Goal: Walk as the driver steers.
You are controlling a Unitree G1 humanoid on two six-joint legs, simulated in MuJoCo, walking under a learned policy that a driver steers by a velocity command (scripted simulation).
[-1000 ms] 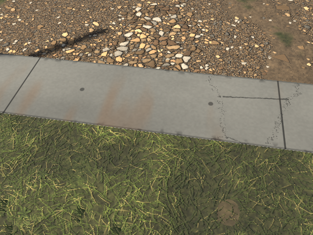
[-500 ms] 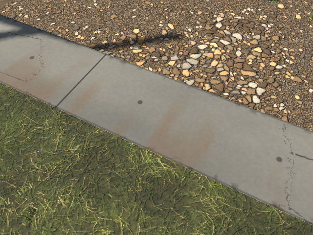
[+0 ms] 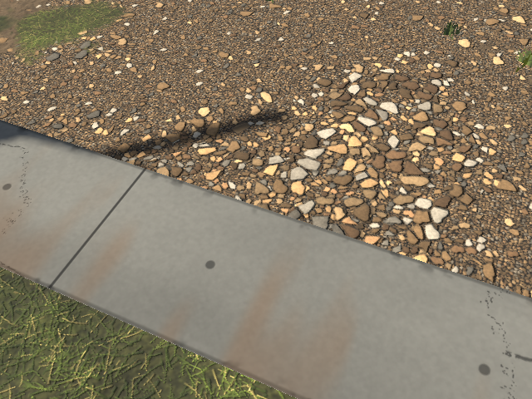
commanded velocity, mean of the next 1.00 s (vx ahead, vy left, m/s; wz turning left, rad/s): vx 0.33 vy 0.00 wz -0.54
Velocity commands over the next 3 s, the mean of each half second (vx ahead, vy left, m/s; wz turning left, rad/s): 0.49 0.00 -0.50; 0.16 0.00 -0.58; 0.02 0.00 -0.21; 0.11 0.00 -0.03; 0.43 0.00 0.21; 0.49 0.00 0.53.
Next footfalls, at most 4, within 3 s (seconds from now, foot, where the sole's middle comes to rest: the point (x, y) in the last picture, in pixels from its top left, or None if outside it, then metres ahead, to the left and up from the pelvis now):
0.38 left None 0.39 0.09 -0.77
0.86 right None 0.40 -0.15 -0.77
1.30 left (275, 392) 0.49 0.03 -0.77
2.46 left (365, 289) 0.77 -0.22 -0.77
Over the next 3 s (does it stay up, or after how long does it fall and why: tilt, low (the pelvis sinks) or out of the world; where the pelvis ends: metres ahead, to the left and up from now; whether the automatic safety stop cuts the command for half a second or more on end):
stays up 0.88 -0.34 -0.02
